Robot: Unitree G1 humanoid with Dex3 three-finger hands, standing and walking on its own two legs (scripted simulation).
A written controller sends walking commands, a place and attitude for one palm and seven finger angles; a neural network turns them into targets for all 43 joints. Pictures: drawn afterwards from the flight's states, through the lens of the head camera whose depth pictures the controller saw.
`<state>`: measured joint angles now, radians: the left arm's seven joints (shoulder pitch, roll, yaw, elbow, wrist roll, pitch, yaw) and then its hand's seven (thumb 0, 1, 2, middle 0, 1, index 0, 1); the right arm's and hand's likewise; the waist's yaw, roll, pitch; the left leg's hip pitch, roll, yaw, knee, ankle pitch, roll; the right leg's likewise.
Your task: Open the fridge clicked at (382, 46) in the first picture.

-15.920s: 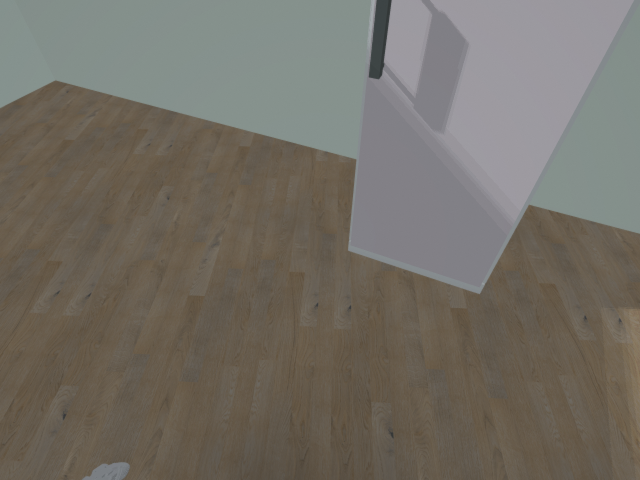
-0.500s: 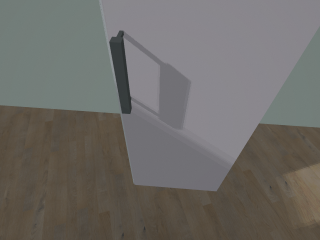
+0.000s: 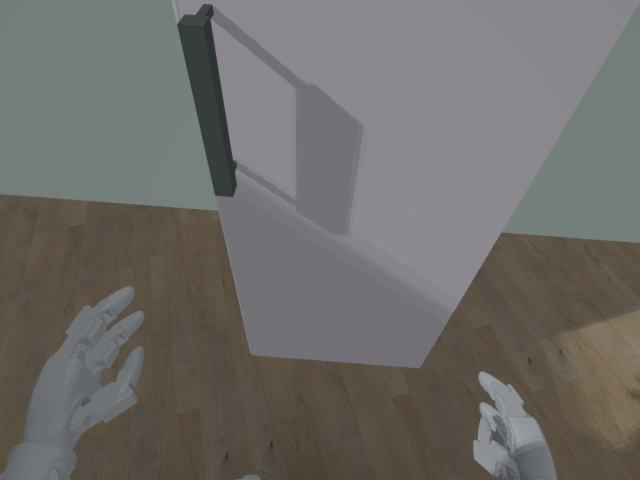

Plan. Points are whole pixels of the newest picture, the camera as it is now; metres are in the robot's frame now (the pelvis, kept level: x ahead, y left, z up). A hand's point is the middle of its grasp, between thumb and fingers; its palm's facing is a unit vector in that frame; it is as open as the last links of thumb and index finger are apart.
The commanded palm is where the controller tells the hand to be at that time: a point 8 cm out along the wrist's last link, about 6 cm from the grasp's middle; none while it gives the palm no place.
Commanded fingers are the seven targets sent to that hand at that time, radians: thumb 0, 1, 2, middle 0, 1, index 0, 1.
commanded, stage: raise the hand to about handle height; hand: left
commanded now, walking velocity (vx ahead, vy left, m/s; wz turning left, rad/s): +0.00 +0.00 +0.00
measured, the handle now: (217, 111) +0.52 +0.17 +0.20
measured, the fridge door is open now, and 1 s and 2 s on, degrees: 0 0 0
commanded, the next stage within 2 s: move the hooked fingers beside the handle in 1.78 s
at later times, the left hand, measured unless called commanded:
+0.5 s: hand (76, 360) +0.22 +0.26 +0.09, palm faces +0.04 -1.00 -0.07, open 10.9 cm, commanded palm +0.18 +0.31 +0.10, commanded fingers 0.00 -0.08 0.48 -0.27 -0.93 -0.27 -0.93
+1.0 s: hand out of the picture +0.24 +0.31 +0.17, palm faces +0.09 -0.99 -0.06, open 13.6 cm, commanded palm +0.21 +0.35 +0.18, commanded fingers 0.00 -0.50 0.30 -0.30 -1.20 -0.30 -1.20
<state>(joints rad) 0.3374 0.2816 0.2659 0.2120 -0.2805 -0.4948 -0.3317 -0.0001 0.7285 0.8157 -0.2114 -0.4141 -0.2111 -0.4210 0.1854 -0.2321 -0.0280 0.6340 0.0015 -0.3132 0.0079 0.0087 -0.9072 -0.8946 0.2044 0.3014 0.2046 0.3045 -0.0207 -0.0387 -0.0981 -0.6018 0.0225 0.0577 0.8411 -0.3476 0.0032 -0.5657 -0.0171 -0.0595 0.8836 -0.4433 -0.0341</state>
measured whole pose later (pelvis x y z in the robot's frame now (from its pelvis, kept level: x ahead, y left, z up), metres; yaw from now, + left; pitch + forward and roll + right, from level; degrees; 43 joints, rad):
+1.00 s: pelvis +0.00 +0.03 +0.03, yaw +2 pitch -2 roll -2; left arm 0.06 0.44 0.39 0.01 -0.36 0.06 -0.40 -0.01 -0.42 0.33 -0.29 -1.14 -0.29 -1.15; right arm 0.19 -0.24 0.09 0.64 0.06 -0.30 -0.13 0.01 -0.90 -0.89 0.21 0.30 0.21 0.30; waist 0.07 0.02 -0.02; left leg -0.32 0.01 0.02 0.65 -0.30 0.04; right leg -0.22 -0.01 -0.09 0.58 -0.33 0.00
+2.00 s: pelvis +0.00 +0.00 +0.04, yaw +1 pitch -4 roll -1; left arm -0.12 0.45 0.41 0.12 -0.34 0.22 -0.38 -0.02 -0.50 0.30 -0.30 -1.20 -0.30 -1.20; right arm 0.19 -0.27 0.06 0.65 0.09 -0.21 -0.14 0.01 -0.91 -0.89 0.20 0.30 0.20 0.30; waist 0.06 0.04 -0.02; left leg -0.23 0.04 0.03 0.55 -0.25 -0.01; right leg -0.16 0.02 -0.08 0.52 -0.30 -0.03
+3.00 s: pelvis +0.02 +0.00 +0.04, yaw +0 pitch +1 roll +0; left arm -0.53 0.46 0.34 0.57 -0.22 0.13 -0.28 -0.02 -0.49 0.30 -0.30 -1.20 -0.30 -1.20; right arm 0.29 -0.27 0.03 0.69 0.08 -0.12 -0.12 0.01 -0.91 -0.89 0.20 0.30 0.20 0.30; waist -0.03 0.02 -0.05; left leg -0.30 0.04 0.05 0.53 -0.26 0.00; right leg -0.24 0.02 -0.06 0.51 -0.29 -0.03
